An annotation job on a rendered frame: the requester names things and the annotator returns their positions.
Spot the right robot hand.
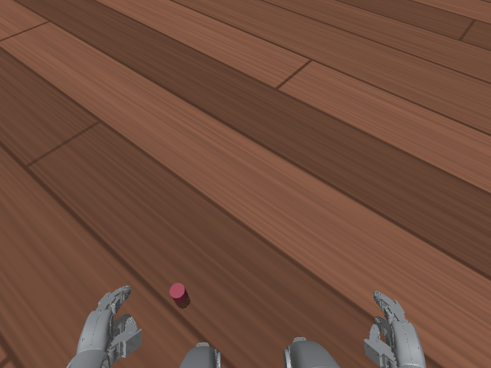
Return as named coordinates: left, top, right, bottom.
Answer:
left=364, top=291, right=427, bottom=368

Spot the left robot arm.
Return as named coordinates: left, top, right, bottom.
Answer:
left=66, top=350, right=110, bottom=368

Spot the left robot hand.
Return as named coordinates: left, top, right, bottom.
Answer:
left=76, top=285, right=142, bottom=365

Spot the tin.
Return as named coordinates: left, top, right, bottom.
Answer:
left=170, top=283, right=188, bottom=304

